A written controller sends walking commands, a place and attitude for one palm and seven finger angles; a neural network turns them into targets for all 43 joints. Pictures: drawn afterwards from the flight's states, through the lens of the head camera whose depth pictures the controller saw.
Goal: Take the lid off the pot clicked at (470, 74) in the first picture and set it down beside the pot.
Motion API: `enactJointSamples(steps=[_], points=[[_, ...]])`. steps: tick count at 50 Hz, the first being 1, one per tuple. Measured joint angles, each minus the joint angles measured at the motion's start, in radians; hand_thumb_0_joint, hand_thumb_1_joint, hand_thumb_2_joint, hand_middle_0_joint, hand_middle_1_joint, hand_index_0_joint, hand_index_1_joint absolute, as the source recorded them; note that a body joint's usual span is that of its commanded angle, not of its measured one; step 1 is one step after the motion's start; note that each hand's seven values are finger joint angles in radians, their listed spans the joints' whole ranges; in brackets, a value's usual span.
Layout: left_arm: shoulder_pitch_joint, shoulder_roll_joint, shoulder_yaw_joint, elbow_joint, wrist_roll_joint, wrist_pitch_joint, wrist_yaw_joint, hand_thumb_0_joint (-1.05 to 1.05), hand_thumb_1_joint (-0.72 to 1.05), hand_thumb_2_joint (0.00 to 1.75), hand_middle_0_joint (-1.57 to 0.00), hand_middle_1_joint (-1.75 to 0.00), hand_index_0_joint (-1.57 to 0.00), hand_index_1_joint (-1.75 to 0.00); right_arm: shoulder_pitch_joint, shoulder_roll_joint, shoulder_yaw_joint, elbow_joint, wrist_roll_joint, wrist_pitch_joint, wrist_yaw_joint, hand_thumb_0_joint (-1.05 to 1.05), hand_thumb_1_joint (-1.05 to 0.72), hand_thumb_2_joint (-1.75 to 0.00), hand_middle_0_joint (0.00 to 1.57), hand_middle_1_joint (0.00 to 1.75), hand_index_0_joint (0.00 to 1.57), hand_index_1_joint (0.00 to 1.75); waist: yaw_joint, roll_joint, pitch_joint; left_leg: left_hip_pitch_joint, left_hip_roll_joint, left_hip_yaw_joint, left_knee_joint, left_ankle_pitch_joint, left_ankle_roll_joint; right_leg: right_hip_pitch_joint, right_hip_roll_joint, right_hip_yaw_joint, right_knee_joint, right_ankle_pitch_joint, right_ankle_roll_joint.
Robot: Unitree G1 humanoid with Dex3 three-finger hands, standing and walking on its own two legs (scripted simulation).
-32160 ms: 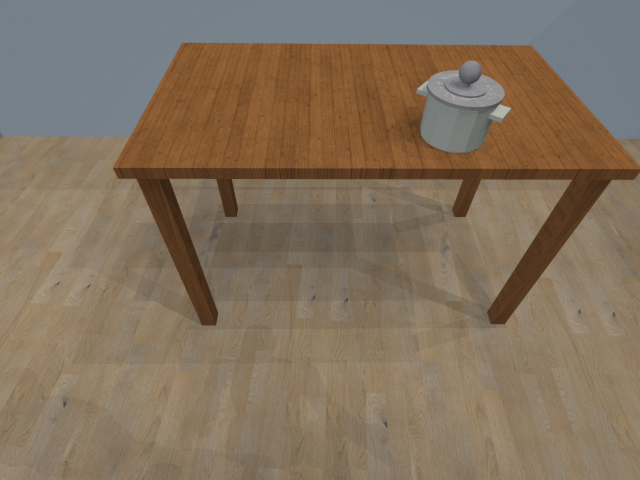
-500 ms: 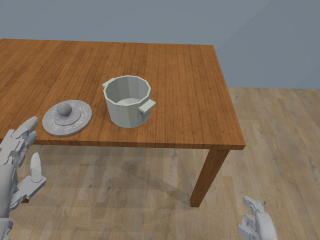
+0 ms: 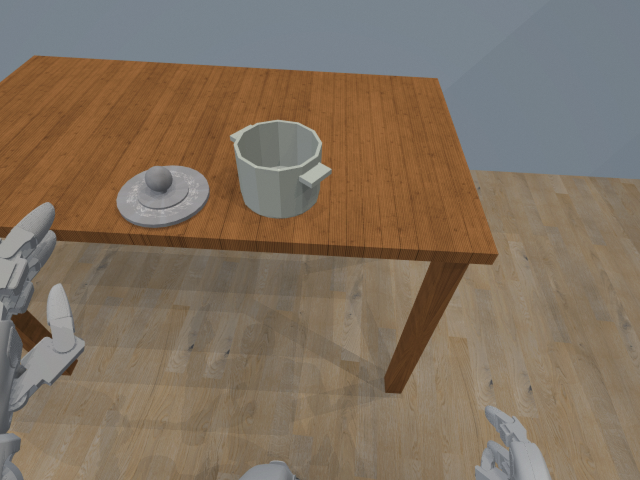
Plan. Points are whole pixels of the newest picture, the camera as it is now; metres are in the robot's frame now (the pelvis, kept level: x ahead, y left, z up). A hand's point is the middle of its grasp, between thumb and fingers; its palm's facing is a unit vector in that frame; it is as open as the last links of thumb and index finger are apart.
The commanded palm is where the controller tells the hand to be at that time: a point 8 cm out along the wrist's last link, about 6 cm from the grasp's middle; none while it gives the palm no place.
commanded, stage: step back with the hand held close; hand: left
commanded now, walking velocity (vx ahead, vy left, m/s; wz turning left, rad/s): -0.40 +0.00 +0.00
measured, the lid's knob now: (158, 178) +0.57 +0.33 +0.02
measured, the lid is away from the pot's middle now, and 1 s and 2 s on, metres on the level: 0.21 0.21 0.21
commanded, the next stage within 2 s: stop stepping back and stand still in 0.46 s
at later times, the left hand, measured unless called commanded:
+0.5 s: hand (32, 409) +0.13 +0.22 +0.19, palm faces +0.24 -0.89 -0.38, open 7.4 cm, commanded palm +0.06 +0.29 +0.19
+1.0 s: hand out of the picture -0.01 +0.26 +0.18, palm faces +0.44 -0.82 -0.36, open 7.4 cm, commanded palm -0.08 +0.29 +0.19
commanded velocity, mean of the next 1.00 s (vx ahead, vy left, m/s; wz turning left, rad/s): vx -0.09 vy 0.01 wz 0.03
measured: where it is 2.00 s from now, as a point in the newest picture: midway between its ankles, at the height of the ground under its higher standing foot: outside the picture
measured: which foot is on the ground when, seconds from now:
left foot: down 0.00-0.28, up 0.30-0.46, down 0.48-0.78, up 0.80-1.00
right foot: down 0.00-0.04, up 0.06-0.26, down 0.28-0.50, up 0.52-0.76, down 0.78-1.00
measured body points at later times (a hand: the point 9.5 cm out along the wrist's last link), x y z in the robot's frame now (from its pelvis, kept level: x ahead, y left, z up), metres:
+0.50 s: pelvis -0.09 +0.02 +0.01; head -0.08 +0.04 +0.45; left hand +0.11 +0.27 +0.21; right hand +0.06 -0.23 -0.06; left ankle -0.06 +0.11 -0.73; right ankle -0.13 -0.11 -0.72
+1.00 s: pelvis -0.21 +0.02 +0.02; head -0.25 +0.00 +0.47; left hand -0.04 +0.31 +0.20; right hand -0.08 -0.24 -0.07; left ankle -0.23 +0.17 -0.68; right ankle -0.23 -0.08 -0.72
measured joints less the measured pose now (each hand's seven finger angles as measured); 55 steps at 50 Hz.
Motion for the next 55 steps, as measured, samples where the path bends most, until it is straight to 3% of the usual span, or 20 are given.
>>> enactJointSamples(steps=[4,8,11,14,17,20,22,24,25,28,29,30,34,39,41,43,45,50,54,55], points=[[-0.034,0.024,0.015,0.0,0.003,-0.005,0.004,0.01,0.88,0.9,-0.21,-0.3,-0.21,-0.3,-0.002,-0.003,-0.008,-0.007,-0.002,-0.006,-0.014,0.01,-0.9,-0.89,0.21,0.3,0.2,0.3,-0.021,0.001,0.007,-0.005,0.014,0.007,-0.034,0.147,0.043,-0.061,0.028,0.017,0.16,-0.13,-0.011],[-0.041,0.067,0.057,0.006,-0.007,-0.01,0.006,0.01,0.88,0.9,-0.21,-0.3,-0.21,-0.3,0.006,0.028,-0.017,-0.008,-0.006,-0.026,0.002,0.01,-0.9,-0.89,0.2,0.3,0.2,0.3,-0.037,0.01,-0.01,-0.005,0.032,0.005,-0.137,0.242,0.043,-0.082,0.081,0.018,0.417,-0.259,-0.032],[0.007,0.084,0.083,-0.008,-0.023,-0.015,0.011,0.01,0.88,0.9,-0.21,-0.3,-0.21,-0.3,0.015,0.047,-0.012,-0.013,-0.002,-0.033,0.021,0.01,-0.9,-0.89,0.2,0.3,0.2,0.3,-0.027,0.005,-0.042,-0.016,0.042,0.023,-0.215,0.259,0.028,0.016,0.079,-0.026,0.271,-0.307,-0.05],[0.051,0.097,0.096,-0.032,-0.029,-0.018,0.01,0.01,0.89,0.9,-0.21,-0.3,-0.21,-0.3,0.005,0.059,-0.002,-0.023,-0.006,-0.036,0.032,0.01,-0.9,-0.89,0.21,0.3,0.2,0.3,0.003,-0.035,-0.063,-0.073,0.026,0.067,-0.199,0.191,-0.016,0.144,0.035,-0.04,-0.052,-0.221,-0.084],[0.019,0.056,0.022,-0.024,-0.015,-0.021,-0.01,0.01,0.88,0.9,-0.21,-0.3,-0.21,-0.3,-0.025,0.038,-0.003,0.035,-0.006,-0.021,0.024,0.01,-0.9,-0.89,0.21,0.3,0.2,0.3,0.02,-0.007,-0.042,-0.141,0.009,0.025,0.114,-0.059,-0.051,0.142,0.04,-0.037,-0.061,-0.127,-0.067],[0.009,0.047,0.001,-0.014,-0.008,-0.013,-0.025,0.01,0.88,0.9,-0.21,-0.3,-0.21,-0.3,-0.015,0.051,0.01,0.074,0.004,0.008,0.014,0.01,-0.9,-0.89,0.21,0.3,0.2,0.3,0.025,-0.069,-0.086,-0.103,-0.03,0.036,0.312,-0.144,-0.05,0.132,-0.001,-0.001,-0.067,-0.12,-0.048],[-0.008,0.039,0.009,-0.002,-0.01,-0.01,-0.021,0.01,0.88,0.9,-0.21,-0.3,-0.21,-0.3,-0.018,0.051,0.025,0.061,0.005,0.017,0.003,0.01,-0.9,-0.89,0.21,0.3,0.2,0.3,0.01,-0.098,-0.094,-0.006,-0.026,0.039,0.199,-0.108,-0.046,0.113,-0.016,0.016,-0.061,-0.109,-0.041],[-0.04,0.029,0.013,0.002,-0.02,-0.009,-0.014,0.01,0.88,0.9,-0.21,-0.3,-0.21,-0.3,-0.036,0.025,0.03,0.023,0.008,0.007,-0.007,0.01,-0.9,-0.89,0.21,0.3,0.2,0.3,-0.018,-0.07,-0.071,0.112,0.006,0.021,-0.053,0.109,-0.037,0.067,-0.002,-0.001,0.0,-0.109,-0.033],[-0.065,0.038,0.017,0.006,-0.023,-0.01,-0.012,0.01,0.88,0.9,-0.21,-0.3,-0.21,-0.3,-0.054,0.019,0.019,0.011,0.006,-0.003,-0.008,0.01,-0.9,-0.89,0.21,0.3,0.2,0.3,-0.035,-0.062,-0.051,0.123,0.005,0.018,-0.099,0.099,-0.021,0.024,-0.002,-0.002,0.061,-0.118,-0.029],[-0.105,0.079,0.043,0.029,-0.037,-0.012,-0.018,0.01,0.88,0.9,-0.21,-0.3,-0.21,-0.3,-0.112,0.041,-0.002,0.006,0.004,-0.02,0.019,0.01,-0.9,-0.89,0.2,0.3,0.2,0.3,-0.042,-0.108,0.028,0.107,-0.022,0.05,-0.115,0.084,0.016,-0.091,0.01,0.077,0.253,-0.279,-0.035],[-0.132,0.076,0.018,0.083,-0.013,-0.013,-0.031,0.01,0.88,0.9,-0.21,-0.3,-0.21,-0.3,-0.114,0.031,-0.006,0.014,-0.003,-0.038,0.031,0.01,-0.9,-0.89,0.2,0.3,0.2,0.3,-0.052,-0.085,0.027,0.076,-0.016,0.035,-0.112,0.104,0.022,-0.14,0.025,0.069,0.33,-0.316,-0.03],[-0.154,0.076,0.002,0.096,-0.017,0.044,-0.047,0.01,0.89,0.9,-0.2,-0.3,-0.21,-0.3,-0.117,0.025,-0.011,0.014,0.0,-0.035,0.048,0.01,-0.9,-0.89,0.2,0.3,0.2,0.3,-0.056,-0.072,0.04,0.07,-0.011,0.022,-0.126,0.125,0.018,-0.168,0.041,0.077,0.393,-0.327,-0.02],[0.066,0.131,0.083,-0.053,-0.052,0.086,-0.036,0.01,0.89,0.9,-0.21,-0.3,-0.21,-0.3,-0.069,0.064,-0.008,-0.034,0.014,-0.016,0.068,0.01,-0.9,-0.89,0.21,0.3,0.2,0.3,-0.078,-0.092,0.031,0.058,0.011,0.018,-0.189,0.193,0.002,-0.158,0.052,0.042,0.357,-0.267,-0.019],[0.288,0.173,0.121,-0.195,-0.032,0.057,-0.002,0.01,0.88,0.9,-0.21,-0.3,-0.21,-0.3,0.056,0.06,-0.01,-0.043,0.012,-0.011,0.047,0.01,-0.9,-0.89,0.21,0.3,0.2,0.3,-0.038,-0.08,-0.058,0.008,0.001,0.008,-0.16,0.089,-0.026,0.093,0.02,-0.052,-0.023,-0.223,-0.075],[0.234,0.139,0.086,-0.169,-0.024,0.036,-0.008,0.01,0.88,0.9,-0.21,-0.3,-0.22,-0.3,0.056,0.03,-0.018,0.004,0.009,-0.003,0.033,0.01,-0.9,-0.89,0.21,0.3,0.2,0.3,-0.004,-0.038,-0.059,-0.056,-0.005,-0.017,0.036,-0.025,-0.035,0.103,0.023,-0.071,-0.066,-0.094,-0.095],[0.153,0.101,0.061,-0.102,-0.025,0.025,-0.012,0.01,0.88,0.9,-0.21,-0.3,-0.22,-0.3,0.057,0.01,-0.021,0.069,0.008,0.011,0.022,0.01,-0.9,-0.89,0.21,0.3,0.2,0.3,0.027,-0.028,-0.087,-0.1,-0.023,-0.026,0.263,-0.038,-0.04,0.105,0.01,-0.07,-0.073,-0.077,-0.092],[0.071,0.055,0.055,0.006,-0.027,0.013,-0.008,0.01,0.88,0.9,-0.21,-0.3,-0.22,-0.3,0.062,0.003,-0.019,0.107,0.012,0.025,0.011,0.01,-0.9,-0.89,0.21,0.3,0.2,0.3,0.044,-0.042,-0.131,-0.089,-0.022,-0.011,0.361,-0.036,-0.037,0.098,-0.012,-0.055,-0.081,-0.077,-0.088],[-0.091,-0.043,0.015,0.255,-0.013,0.046,0.007,0.0,0.88,0.9,-0.2,-0.3,-0.21,-0.3,0.055,-0.017,-0.021,0.1,0.016,0.001,-0.02,0.01,-0.9,-0.89,0.21,0.3,0.2,0.3,0.005,-0.043,-0.175,0.098,0.039,0.025,0.133,-0.108,-0.005,0.076,-0.052,-0.069,-0.075,-0.067,-0.078],[-0.043,-0.062,-0.047,0.174,-0.011,0.068,0.009,0.01,0.89,0.9,-0.2,-0.3,-0.21,-0.3,0.027,-0.037,-0.026,0.049,0.009,-0.039,-0.025,0.01,-0.9,-0.89,0.2,0.3,0.2,0.3,-0.031,-0.022,-0.143,0.278,0.074,0.022,-0.184,-0.049,0.019,0.036,-0.039,-0.087,-0.017,-0.082,-0.061],[-0.013,-0.046,-0.05,0.129,-0.014,0.065,0.009,0.01,0.89,0.9,-0.2,-0.3,-0.21,-0.3,0.015,-0.028,-0.027,0.039,0.009,-0.044,-0.024,0.01,-0.9,-0.89,0.2,0.3,0.2,0.3,-0.038,-0.037,-0.124,0.285,0.072,0.024,-0.197,-0.011,-0.02,0.023,-0.044,-0.083,0.015,-0.095,-0.057]])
